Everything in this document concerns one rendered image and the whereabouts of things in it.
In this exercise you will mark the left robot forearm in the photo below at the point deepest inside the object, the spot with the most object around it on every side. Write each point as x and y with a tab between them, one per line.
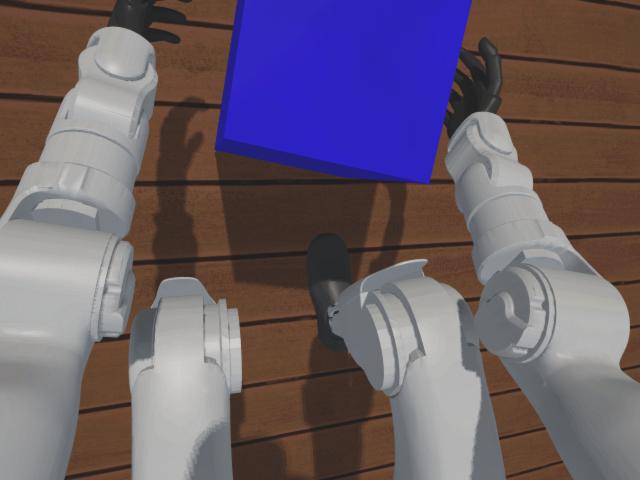
93	153

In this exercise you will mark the carton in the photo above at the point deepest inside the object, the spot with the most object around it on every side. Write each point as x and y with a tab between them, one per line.
351	88

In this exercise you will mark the left robot hand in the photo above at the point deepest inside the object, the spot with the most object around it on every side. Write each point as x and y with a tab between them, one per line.
138	15

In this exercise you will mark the right robot forearm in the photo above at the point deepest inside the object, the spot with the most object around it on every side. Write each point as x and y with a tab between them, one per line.
503	214

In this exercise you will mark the right robot foot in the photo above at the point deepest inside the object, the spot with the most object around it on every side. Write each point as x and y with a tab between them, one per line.
329	274

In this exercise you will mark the robot left upper arm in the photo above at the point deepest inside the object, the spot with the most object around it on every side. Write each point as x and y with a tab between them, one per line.
62	289

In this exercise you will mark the robot right shin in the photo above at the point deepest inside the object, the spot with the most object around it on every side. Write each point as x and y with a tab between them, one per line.
351	300

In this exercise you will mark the robot right upper arm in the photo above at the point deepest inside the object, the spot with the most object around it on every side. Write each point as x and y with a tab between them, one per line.
561	334

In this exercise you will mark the right robot hand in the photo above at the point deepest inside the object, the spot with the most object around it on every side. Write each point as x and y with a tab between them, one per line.
483	94

